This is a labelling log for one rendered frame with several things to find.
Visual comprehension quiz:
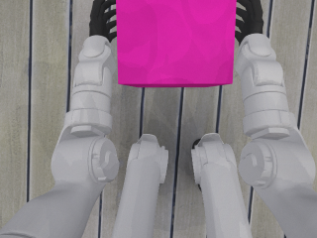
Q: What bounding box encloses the robot left hand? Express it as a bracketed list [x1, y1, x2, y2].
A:
[89, 0, 117, 43]

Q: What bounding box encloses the robot right thigh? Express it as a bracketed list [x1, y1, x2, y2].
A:
[191, 140, 253, 238]

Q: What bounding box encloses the robot left upper arm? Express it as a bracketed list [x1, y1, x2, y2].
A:
[0, 136, 120, 238]

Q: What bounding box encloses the right robot forearm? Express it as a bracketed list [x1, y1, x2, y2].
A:
[234, 33, 316, 167]

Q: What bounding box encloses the robot right upper arm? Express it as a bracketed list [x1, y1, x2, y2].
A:
[238, 138, 317, 238]

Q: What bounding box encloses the carton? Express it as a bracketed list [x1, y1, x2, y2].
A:
[116, 0, 237, 87]

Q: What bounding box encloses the robot right shin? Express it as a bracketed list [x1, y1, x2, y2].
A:
[197, 133, 238, 171]

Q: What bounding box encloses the left robot forearm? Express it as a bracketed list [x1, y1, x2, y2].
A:
[51, 35, 117, 172]

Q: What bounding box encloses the robot right hand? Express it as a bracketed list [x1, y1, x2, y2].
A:
[235, 0, 264, 45]

